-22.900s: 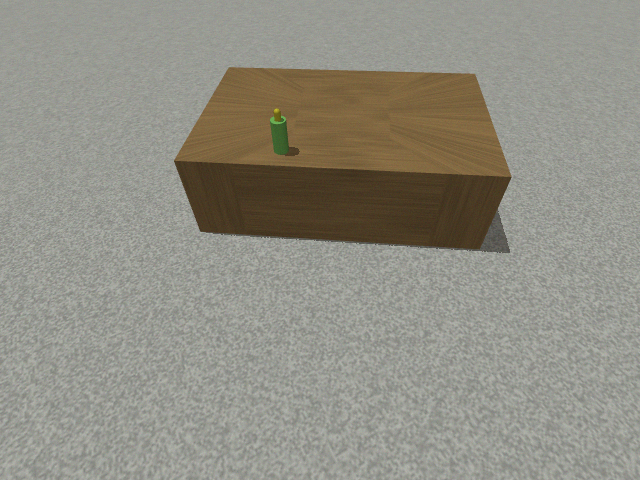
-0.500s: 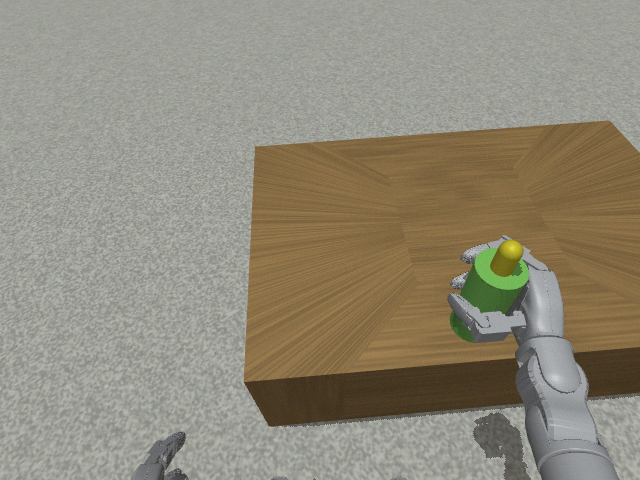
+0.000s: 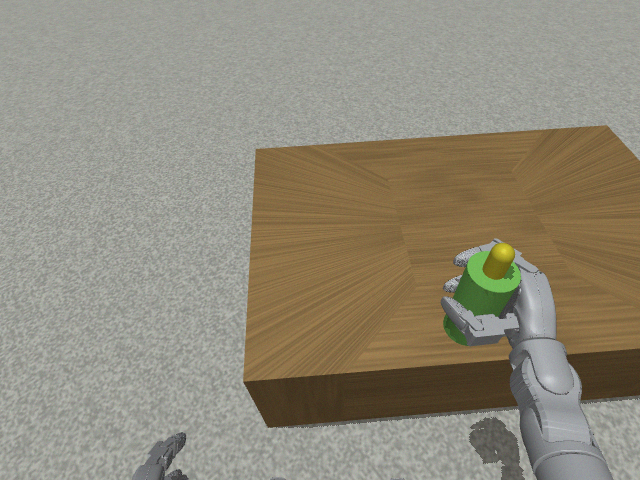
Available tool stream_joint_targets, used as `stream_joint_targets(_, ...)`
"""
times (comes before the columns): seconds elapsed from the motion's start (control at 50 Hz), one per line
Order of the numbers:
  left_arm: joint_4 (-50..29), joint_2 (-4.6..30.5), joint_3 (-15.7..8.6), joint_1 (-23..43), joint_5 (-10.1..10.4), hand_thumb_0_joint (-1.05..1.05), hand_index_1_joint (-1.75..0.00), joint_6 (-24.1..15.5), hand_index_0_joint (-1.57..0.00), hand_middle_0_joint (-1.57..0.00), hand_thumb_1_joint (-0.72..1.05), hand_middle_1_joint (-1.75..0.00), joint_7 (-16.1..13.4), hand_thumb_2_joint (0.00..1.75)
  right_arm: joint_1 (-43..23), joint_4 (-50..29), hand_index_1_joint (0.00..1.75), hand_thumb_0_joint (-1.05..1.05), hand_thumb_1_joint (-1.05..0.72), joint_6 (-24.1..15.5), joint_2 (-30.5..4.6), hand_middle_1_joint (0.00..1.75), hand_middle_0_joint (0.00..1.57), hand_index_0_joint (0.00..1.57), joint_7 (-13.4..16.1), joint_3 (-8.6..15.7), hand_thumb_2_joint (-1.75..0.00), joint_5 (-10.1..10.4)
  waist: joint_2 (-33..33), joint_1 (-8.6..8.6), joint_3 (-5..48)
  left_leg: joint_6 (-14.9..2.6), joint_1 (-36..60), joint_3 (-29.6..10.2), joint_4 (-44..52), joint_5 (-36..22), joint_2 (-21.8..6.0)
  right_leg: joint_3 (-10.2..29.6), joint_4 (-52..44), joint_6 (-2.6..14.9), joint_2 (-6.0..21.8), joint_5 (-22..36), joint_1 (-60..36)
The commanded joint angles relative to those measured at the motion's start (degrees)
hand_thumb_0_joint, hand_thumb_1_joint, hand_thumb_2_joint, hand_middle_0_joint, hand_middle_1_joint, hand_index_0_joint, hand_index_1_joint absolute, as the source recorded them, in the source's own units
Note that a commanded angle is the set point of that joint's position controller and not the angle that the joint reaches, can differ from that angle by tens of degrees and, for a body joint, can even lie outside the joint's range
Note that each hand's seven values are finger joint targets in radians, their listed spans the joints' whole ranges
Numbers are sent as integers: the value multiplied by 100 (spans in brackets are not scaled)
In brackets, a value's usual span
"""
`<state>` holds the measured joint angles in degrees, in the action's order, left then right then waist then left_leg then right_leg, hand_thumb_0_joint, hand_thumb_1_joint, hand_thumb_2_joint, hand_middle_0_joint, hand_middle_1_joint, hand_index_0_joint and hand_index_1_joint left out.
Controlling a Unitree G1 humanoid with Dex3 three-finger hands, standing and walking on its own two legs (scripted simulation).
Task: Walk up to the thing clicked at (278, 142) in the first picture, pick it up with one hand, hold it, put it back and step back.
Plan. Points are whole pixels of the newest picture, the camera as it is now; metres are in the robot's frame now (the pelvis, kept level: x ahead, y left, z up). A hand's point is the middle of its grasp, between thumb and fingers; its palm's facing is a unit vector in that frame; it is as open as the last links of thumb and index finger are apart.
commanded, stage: hold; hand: right
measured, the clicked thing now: (482, 292) +0.33 -0.17 +0.06
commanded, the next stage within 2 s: crouch in 1.02 s
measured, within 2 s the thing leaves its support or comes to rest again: neither
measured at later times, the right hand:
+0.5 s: hand (472, 294) +0.33 -0.16 +0.05, palm faces +0.08 +1.00 +0.00, open 8.1 cm
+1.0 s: hand (470, 294) +0.33 -0.16 +0.05, palm faces +0.07 +1.00 +0.00, open 8.1 cm
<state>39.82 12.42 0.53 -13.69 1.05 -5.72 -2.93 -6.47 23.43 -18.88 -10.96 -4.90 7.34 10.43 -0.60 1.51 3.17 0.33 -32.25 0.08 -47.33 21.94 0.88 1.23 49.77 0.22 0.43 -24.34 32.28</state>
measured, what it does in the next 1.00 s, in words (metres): stands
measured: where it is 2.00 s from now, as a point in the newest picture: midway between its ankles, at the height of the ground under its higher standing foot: outside the picture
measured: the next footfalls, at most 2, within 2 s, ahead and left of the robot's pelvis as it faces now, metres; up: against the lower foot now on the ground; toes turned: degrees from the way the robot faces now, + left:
none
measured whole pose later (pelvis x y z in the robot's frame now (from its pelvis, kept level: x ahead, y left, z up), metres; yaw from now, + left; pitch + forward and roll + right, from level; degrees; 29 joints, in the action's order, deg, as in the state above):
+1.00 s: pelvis +0.00 +0.00 +0.00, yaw +0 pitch +7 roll +1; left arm 40.1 12.1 0.6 -13.6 0.8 -5.9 -2.7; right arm -8.3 25.0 -19.1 -10.8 -3.1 7.0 9.6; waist -0.3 1.7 3.1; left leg 0.3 -32.9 0.0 -47.7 21.9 0.8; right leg 1.2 50.1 0.2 0.4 -24.3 32.8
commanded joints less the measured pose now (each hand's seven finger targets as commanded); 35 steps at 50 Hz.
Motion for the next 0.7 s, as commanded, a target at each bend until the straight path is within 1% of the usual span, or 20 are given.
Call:
stream_joint_targets(0.0,-722,802,-319,270,-22,0,-30,-268,-20,-20,90,-31,-43,90,-2093,-1489,146,0,-34,-581,-923,146,136,139,125,613,-134,161,-61,-10,1435,-108,608,76,642,-1019,4,21,-787,75,3,929,-523)
stream_joint_targets(0.04,-753,758,-286,247,-24,0,-30,-281,-20,-20,90,-31,-47,90,-2053,-1706,145,0,-36,-607,-742,145,136,138,113,344,-133,132,-91,-41,1593,-119,667,79,611,-1100,0,14,-819,57,10,1013,-682)
stream_joint_targets(0.1,-780,832,-334,223,-16,0,-30,-295,-20,-20,91,-31,-63,90,-1970,-1823,143,0,-35,-577,-702,143,133,136,86,176,-131,82,-210,-2,1798,-126,756,69,603,-1304,1,9,-801,38,1,1232,-880)
stream_joint_targets(0.14,-749,805,-327,231,-27,0,-30,-292,-20,-20,91,-31,-62,90,-1887,-1566,144,0,-34,-532,-597,144,134,136,79,114,-133,68,-141,65,1574,-107,704,57,656,-1288,-17,-18,-778,59,-18,1162,-748)
stream_joint_targets(0.16,-726,702,-250,244,-18,0,-30,-305,-20,-20,91,-31,-53,90,-2141,-1771,145,0,-34,-568,-626,145,134,137,93,160,-133,115,-52,63,1570,-105,649,91,640,-1232,8,20,-794,63,12,1127,-731)
stream_joint_targets(0.2,-636,807,-339,176,-31,0,-30,-295,-20,-20,91,-31,-61,90,-1832,-1255,146,0,-32,-515,-649,146,135,138,121,289,-135,107,-62,59,1497,-99,578,118,603,-1294,3,31,-756,52,12,1220,-648)
stream_joint_targets(0.22,-681,806,-330,193,-27,0,-30,-294,-20,-20,91,-31,-46,90,-1959,-1607,145,0,-32,-547,-819,145,135,138,154,447,-133,115,-79,-25,1604,-108,620,118,600,-1272,9,42,-778,47,21,1213,-684)
stream_joint_targets(0.28,-730,682,-235,252,-29,0,-30,-294,-20,-20,90,-31,-34,90,-2109,-1681,143,0,-34,-605,-775,144,134,137,197,380,-132,111,-137,-44,1504,-117,691,100,614,-1144,-5,24,-817,43,5,1064,-610)
stream_joint_targets(0.3,-679,713,-261,175,-23,0,-30,-299,-20,-20,91,-31,-42,90,-2287,-1808,143,0,-34,-626,-862,143,134,136,211,458,-132,104,-141,-40,1725,-123,708,107,576,-1246,7,49,-812,31,27,1187,-747)
stream_joint_targets(0.32,-711,766,-296,235,-33,0,-30,-298,-20,-20,90,-31,-48,90,-1985,-1654,144,0,-34,-610,-817,144,134,137,220,373,-132,63,-313,-69,1645,-125,747,73,580,-1282,-16,13,-791,19,-5,1213,-747)
stream_joint_targets(0.36,-716,700,-245,220,-28,0,-30,-297,-20,-20,90,-31,-55,90,-2109,-1758,144,0,-33,-630,-814,144,134,137,205,356,-132,68,-272,-30,1800,-129,764,75,540,-1481,-4,24,-754,21,10,1447,-851)
stream_joint_targets(0.38,-708,713,-255,203,-30,0,-30,-295,-20,-20,90,-31,-52,90,-1952,-1619,143,0,-34,-611,-680,144,134,136,177,216,-132,68,-237,24,1779,-122,757,58,546,-1575,-15,-4,-716,32,-3,1505,-845)
stream_joint_targets(0.4,-713,753,-293,212,-32,0,-30,-291,-20,-20,90,-31,-65,90,-2032,-1665,145,0,-33,-591,-733,145,135,137,188,277,-133,64,-201,32,1693,-116,743,54,595,-1467,-11,0,-728,49,-7,1370,-762)
stream_joint_targets(0.42,-689,809,-337,173,-32,0,-30,-287,-20,-19,90,-31,-71,90,-1916,-1400,145,0,-34,-549,-602,145,134,137,183,172,-134,52,-81,71,1573,-101,740,60,618,-1438,-14,-7,-745,60,-10,1317,-707)
stream_joint_targets(0.46,-693,660,-235,204,-35,0,-30,-286,-20,-20,90,-31,-57,90,-2063,-1575,146,0,-33,-572,-636,146,135,138,194,196,-134,66,-74,42,1594,-99,784,59,618,-1459,-18,-13,-733,62,-8,1330,-658)
stream_joint_targets(0.48,-662,791,-326,130,-36,0,-30,-283,-20,-19,90,-30,-59,90,-1862,-1397,147,0,-31,-550,-803,147,135,138,198,409,-135,57,-46,-11,1708,-101,844,65,592,-1545,-22,-3,-709,60,-16,1429,-674)
stream_joint_targets(0.5,-690,768,-303,147,-26,0,-30,-280,-20,-20,90,-31,-47,90,-1927,-1500,147,0,-30,-558,-683,147,135,138,177,274,-134,86,-15,14,1666,-102,733,85,574,-1527,-6,16,-717,58,5,1454,-704)
stream_joint_targets(0.58,-708,765,-311,157,-36,0,-30,-265,-20,-20,90,-31,-33,90,-1921,-1452,146,0,-33,-590,-783,146,135,138,209,403,-134,66,-109,-30,1664,-114,768,69,566,-1484,-17,4,-707,43,-9,1403,-675)
stream_joint_targets(0.64,-720,685,-237,199,-28,0,-30,-267,-20,-20,90,-31,-29,90,-2170,-1741,145,0,-33,-645,-770,145,134,137,209,329,-133,75,-191,10,1650,-112,716,53,566,-1444,-14,5,-725,40,0,1363,-759)
stream_joint_targets(0.68,-711,825,-351,188,-36,0,-30,-294,-20,-20,90,-31,-47,90,-2086,-1640,144,0,-33,-629,-716,144,134,137,210,302,-133,62,-177,28,1717,-111,685,66,567,-1370,-4,18,-742,42,4,1272,-787)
